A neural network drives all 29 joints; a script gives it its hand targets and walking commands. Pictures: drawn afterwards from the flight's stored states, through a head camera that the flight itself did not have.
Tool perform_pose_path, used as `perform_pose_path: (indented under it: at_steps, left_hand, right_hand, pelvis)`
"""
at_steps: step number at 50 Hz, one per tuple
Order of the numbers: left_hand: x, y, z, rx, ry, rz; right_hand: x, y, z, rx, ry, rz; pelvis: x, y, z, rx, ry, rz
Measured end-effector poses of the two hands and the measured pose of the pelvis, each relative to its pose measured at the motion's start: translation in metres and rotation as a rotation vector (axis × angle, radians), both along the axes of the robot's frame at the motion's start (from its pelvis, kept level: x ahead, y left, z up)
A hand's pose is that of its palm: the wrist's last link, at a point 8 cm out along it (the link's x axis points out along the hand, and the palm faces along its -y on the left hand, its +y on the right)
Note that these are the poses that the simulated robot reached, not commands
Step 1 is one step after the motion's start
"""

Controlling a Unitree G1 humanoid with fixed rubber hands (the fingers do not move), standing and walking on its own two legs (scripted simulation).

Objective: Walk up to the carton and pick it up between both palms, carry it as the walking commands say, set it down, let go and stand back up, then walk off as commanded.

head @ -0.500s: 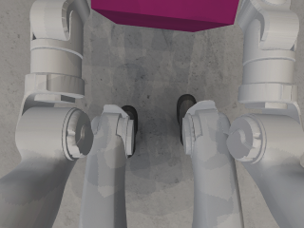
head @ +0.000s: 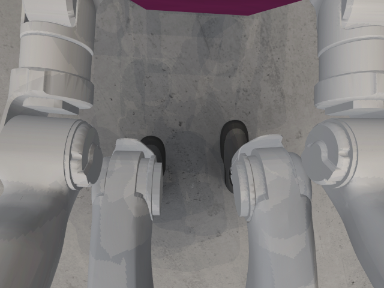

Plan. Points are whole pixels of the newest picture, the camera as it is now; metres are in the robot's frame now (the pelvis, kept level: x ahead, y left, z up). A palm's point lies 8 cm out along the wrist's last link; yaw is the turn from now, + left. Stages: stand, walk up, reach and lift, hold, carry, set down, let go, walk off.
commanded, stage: set down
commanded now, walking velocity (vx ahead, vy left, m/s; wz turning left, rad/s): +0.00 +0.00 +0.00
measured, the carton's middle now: out of the picture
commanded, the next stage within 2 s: none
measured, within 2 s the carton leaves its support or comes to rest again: rests again in 0.64 s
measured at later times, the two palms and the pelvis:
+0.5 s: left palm out of the picture +0.59 +0.12 -0.20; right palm out of the picture +0.56 -0.18 -0.21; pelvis +0.00 +0.00 -0.02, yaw +1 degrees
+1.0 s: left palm out of the picture +0.58 +0.13 -0.21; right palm out of the picture +0.56 -0.17 -0.21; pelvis +0.01 +0.00 -0.03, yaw +2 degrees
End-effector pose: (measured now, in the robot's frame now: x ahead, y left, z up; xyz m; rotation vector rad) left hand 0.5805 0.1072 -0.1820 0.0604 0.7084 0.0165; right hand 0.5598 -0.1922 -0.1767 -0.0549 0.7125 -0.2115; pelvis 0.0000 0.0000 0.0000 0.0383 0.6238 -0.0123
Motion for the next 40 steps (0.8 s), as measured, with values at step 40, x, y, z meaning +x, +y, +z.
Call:
perform_pose_path:
  at_steps: [40]
  left_hand:
    - [0.002, 0.024, -0.022, 0.015, 0.039, 0.029]
  right_hand:
    - [0.003, 0.020, -0.037, 0.035, 0.049, 0.076]
  pelvis:
    - [0.007, -0.001, -0.023, 0.001, -0.022, 0.028]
